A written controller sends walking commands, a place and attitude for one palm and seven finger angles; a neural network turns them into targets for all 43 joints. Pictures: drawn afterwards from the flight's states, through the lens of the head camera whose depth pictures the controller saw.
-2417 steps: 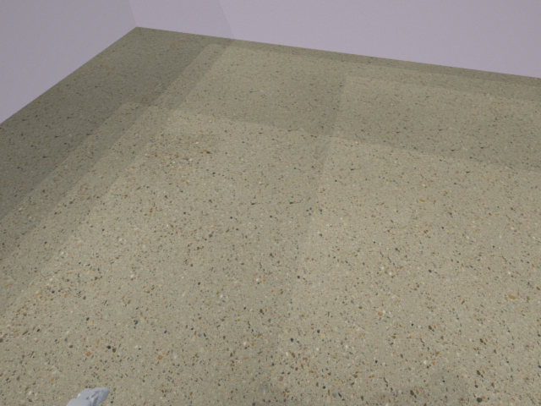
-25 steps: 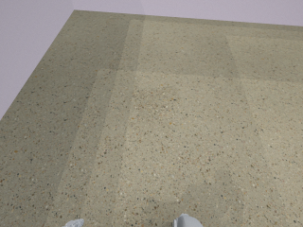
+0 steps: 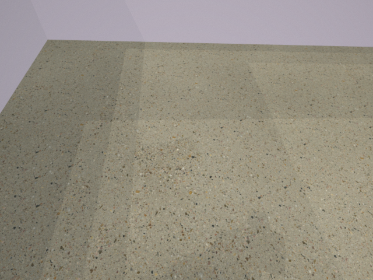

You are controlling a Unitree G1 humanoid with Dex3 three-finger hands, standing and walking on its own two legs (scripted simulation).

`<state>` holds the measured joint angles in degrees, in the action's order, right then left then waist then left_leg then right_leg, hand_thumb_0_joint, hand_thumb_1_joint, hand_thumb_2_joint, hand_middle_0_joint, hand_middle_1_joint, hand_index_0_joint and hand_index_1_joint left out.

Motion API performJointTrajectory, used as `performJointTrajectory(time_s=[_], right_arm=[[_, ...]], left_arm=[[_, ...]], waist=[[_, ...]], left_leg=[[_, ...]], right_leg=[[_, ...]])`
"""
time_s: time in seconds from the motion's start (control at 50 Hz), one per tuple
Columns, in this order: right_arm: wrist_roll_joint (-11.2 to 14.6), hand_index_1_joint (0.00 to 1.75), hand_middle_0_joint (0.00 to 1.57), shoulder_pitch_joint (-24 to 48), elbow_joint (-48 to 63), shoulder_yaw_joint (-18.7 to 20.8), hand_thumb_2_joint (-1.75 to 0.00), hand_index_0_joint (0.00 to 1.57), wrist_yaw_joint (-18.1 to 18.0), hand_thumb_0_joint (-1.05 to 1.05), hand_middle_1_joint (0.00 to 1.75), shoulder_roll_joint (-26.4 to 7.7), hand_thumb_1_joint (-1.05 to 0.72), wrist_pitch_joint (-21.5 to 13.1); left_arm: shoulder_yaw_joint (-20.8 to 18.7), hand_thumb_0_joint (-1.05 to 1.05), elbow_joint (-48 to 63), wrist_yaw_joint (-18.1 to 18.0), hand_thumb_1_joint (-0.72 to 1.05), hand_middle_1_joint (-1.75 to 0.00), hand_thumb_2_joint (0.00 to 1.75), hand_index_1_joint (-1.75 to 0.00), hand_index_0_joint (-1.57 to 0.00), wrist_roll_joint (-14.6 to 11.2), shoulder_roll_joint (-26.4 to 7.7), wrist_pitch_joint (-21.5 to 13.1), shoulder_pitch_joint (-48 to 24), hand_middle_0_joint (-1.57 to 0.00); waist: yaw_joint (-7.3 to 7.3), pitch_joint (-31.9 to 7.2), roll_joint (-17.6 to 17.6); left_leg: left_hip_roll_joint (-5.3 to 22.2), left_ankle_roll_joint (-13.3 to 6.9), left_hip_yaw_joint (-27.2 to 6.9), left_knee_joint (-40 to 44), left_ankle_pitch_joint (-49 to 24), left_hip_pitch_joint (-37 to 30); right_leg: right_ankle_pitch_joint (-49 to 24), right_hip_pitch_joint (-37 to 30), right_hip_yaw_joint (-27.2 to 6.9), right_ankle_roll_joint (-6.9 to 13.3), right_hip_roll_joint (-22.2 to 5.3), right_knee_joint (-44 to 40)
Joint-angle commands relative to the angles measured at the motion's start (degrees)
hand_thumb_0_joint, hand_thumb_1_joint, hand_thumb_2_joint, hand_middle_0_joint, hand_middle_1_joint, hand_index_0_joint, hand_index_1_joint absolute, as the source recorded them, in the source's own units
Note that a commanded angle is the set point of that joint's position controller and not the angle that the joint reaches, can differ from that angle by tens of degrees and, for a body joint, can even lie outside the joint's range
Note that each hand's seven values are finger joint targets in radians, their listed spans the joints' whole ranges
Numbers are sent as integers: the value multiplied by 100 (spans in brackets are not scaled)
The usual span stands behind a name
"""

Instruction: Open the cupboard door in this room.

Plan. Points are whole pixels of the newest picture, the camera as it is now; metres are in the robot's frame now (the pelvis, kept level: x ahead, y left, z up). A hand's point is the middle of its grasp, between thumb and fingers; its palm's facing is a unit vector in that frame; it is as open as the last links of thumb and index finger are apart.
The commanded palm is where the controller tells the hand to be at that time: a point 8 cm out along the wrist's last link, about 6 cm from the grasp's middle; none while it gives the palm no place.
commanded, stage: turn to face it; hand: left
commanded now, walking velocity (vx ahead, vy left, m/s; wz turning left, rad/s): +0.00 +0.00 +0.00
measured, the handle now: out of the picture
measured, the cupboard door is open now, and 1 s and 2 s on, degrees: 39 39 39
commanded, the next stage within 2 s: none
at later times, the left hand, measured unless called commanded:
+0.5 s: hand (112, 251) +0.21 +0.20 -0.19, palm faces +0.22 -0.96 -0.19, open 7.3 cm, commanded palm none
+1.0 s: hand (124, 268) +0.17 +0.16 -0.16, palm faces +0.53 -0.81 -0.25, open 7.4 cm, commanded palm none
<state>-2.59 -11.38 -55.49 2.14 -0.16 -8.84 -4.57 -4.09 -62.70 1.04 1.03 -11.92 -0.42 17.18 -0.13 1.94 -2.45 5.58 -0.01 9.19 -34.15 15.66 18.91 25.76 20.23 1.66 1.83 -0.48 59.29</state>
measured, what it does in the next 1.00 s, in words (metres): walks ahead, turning left: right foot, then left foot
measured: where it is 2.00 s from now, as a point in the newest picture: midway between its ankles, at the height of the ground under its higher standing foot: (190, 268)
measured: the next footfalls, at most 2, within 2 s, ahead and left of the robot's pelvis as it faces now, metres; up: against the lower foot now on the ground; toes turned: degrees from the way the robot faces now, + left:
right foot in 0.18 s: +0.18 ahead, -0.15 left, +0.00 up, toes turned -5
left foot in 0.44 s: +0.21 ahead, +0.11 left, +0.00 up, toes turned +20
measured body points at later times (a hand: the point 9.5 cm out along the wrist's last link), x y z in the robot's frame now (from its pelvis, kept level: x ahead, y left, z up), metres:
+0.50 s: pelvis +0.17 +0.00 -0.01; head +0.20 +0.03 +0.44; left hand +0.20 +0.25 -0.17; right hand +0.26 -0.24 -0.15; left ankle +0.17 +0.10 -0.73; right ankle +0.13 -0.15 -0.69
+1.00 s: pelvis +0.23 -0.04 +0.01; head +0.28 -0.01 +0.45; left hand +0.14 +0.20 -0.14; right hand +0.47 -0.21 -0.13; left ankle +0.17 +0.06 -0.70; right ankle +0.27 -0.16 -0.73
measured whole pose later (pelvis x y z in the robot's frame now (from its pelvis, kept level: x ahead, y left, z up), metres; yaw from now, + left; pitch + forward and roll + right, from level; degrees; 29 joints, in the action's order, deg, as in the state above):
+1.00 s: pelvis +0.23 -0.04 +0.01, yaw +32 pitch +1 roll +2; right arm -0.6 -5.4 -51.7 4.1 1.4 -14.7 3.9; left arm -2.7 -52.3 -0.9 1.3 -12.1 0.3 13.1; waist 0.0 6.5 -2.2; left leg 1.1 3.2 6.2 -42.6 24.9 21.4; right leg 18.5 13.1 11.3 -1.6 -9.1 31.6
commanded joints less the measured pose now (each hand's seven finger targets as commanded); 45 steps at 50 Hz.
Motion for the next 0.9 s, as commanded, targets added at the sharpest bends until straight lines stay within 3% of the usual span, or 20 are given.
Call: performJointTrajectory(time_s=[0.0,0.06,0.12,0.16,0.18,0.2,0.26,0.36,0.38,0.4,0.42,0.44,0.54,0.66,0.68,0.7,0.72,0.74,0.8,0.88], right_arm=[[7,30,20,-1296,-268,177,-90,20,-137,0,30,-946,-90,-37],[44,30,20,-1047,-313,176,-90,20,-127,0,30,-961,-90,51],[149,30,20,-730,-311,143,-90,20,-96,0,30,-901,-90,174],[199,30,20,-690,-148,49,-90,20,-34,0,30,-467,-90,263],[199,30,20,-635,-84,61,-90,20,-23,0,30,-464,-90,314],[196,30,20,-280,-62,103,-90,20,-60,0,30,-458,-90,343],[224,30,20,-236,-107,97,-90,20,-29,0,30,-403,-90,411],[141,30,20,-735,-138,95,-90,20,97,0,30,-346,-90,494],[114,30,20,-1076,-164,166,-90,20,104,0,30,-654,-90,463],[53,30,20,-1387,-91,317,-90,20,67,0,30,-1278,-90,424],[67,30,20,-1581,-69,390,-90,20,-21,0,30,-1631,-90,467],[63,30,20,-1529,-30,394,-90,20,-84,0,30,-1598,-90,453],[85,30,20,-628,256,343,-90,20,-164,0,30,-1445,-90,420],[103,30,20,153,573,455,-90,20,-59,0,30,-1567,-90,594],[144,30,20,316,671,447,-90,20,-33,0,30,-1450,-90,618],[205,30,20,308,800,399,-90,20,20,0,30,-1056,-90,635],[190,30,20,378,936,381,-90,20,60,0,30,-960,-90,643],[172,30,20,268,1000,384,-90,20,103,0,30,-985,-90,673],[152,30,20,393,756,360,-90,20,135,0,30,-915,-90,773],[203,30,20,746,803,208,-90,20,198,0,30,-660,-90,715]], left_arm=[[10,0,800,105,90,-30,90,-30,-20,30,-94,-208,-894,-20],[90,0,669,87,90,-30,90,-30,-20,32,65,-185,-644,-20],[8,0,385,26,90,-30,90,-30,-20,41,-255,-230,88,-20],[-165,0,275,-88,90,-30,90,-30,-20,46,-1233,-260,573,-20],[-165,0,363,-106,90,-30,90,-30,-20,47,-1393,-177,531,-20],[-204,0,388,-170,90,-30,90,-30,-20,41,-1157,-212,302,-20],[-125,0,539,-270,90,-30,90,-30,-20,44,-779,-168,-139,-20],[-180,0,797,-237,90,-30,90,-30,-20,-10,-803,-102,-617,-20],[-161,0,889,-223,90,-30,90,-30,-20,-39,-736,-66,-645,-20],[-108,0,1080,-202,90,-30,90,-30,-20,-102,-432,-3,-565,-20],[-31,0,1303,-237,90,-30,90,-30,-20,-77,-405,52,-857,-20],[-25,0,1468,-256,90,-30,90,-30,-20,-25,-436,102,-1278,-20],[-37,0,1297,-176,90,-30,90,-30,-20,-59,-366,134,-1198,-20],[-79,0,1290,-169,90,-30,90,-30,-20,-43,-525,122,-521,-20],[-130,0,1267,-197,90,-30,90,-30,-20,-22,-728,76,-239,-20],[-233,0,1278,-257,90,-30,90,-30,-20,70,-1246,9,-89,-20],[-260,0,1359,-263,90,-30,90,-30,-20,82,-1580,17,-106,-20],[-226,0,1486,-282,90,-30,90,-30,-20,74,-1517,27,-274,-20],[-75,0,1538,-289,90,-30,90,-30,-20,36,-933,-8,-730,-20],[-139,0,1375,-285,90,-30,90,-30,-20,64,-1134,-58,-219,-20]], waist=[[-265,36,974],[-164,-273,1086],[247,-462,470],[456,-555,-1318],[536,-532,-1064],[512,-222,-1588],[241,-371,-1003],[-147,-338,-350],[-322,-588,308],[-432,-813,2025],[-626,-1037,2203],[-612,-793,1397],[-233,-709,1265],[92,-554,1214],[251,-531,786],[310,-459,-836],[376,-388,-1762],[259,-318,-1101],[-45,-83,-1402],[188,-430,-856]], left_leg=[[1654,-705,-1231,1863,-2528,-1557],[1079,-579,-490,1456,-2964,-1026],[538,-218,-483,705,-1168,-63],[-307,231,4,-1042,1870,1232],[-260,157,-322,-1910,2369,1085],[-143,195,-519,-2702,2114,1645],[129,272,-726,-2392,1747,1374],[-278,268,68,186,-346,-221],[-82,130,-278,697,-1373,-959],[1270,-611,-2291,1038,-3139,-1581],[2056,-1298,-3237,1278,-3845,-1663],[1985,-1377,-3278,1189,-3502,-1535],[1105,-889,-1998,887,-4130,-1418],[649,-584,-2066,846,-2030,-157],[346,-333,-1907,465,-1178,327],[-410,98,-1207,-637,533,1350],[-740,243,-819,-2213,2147,1489],[-537,166,-1018,-2937,1992,1221],[-249,344,-911,-3491,1261,1442],[-409,394,-356,-1526,1205,936]], right_leg=[[-442,1809,-130,-174,-574,247],[-757,198,467,-201,-270,-1827],[-1949,-1645,531,-248,-219,-3107],[-2220,-2376,-1564,581,-2391,-4210],[-1775,-1937,-1641,841,-2689,-4403],[-3071,-1986,-1694,911,-2596,-4278],[-5019,-1910,-185,677,-2305,-3669],[-3581,-1018,920,4,-1794,-2906],[-2991,-630,1039,-230,-1610,-2100],[-372,582,1197,-661,-829,-840],[1574,969,471,-682,-500,198],[1279,1361,82,-639,-494,723],[261,1099,-39,-718,-414,-93],[-842,-714,310,-602,-8,-2515],[-1319,-1324,126,-548,-242,-3386],[-1322,-1872,-1350,-130,-1589,-4295],[-1595,-1394,-2255,572,-2801,-4658],[-1334,-773,-1955,810,-2812,-4511],[-3087,-917,-523,458,-1916,-4052],[-4910,-1815,89,374,-1878,-3459]])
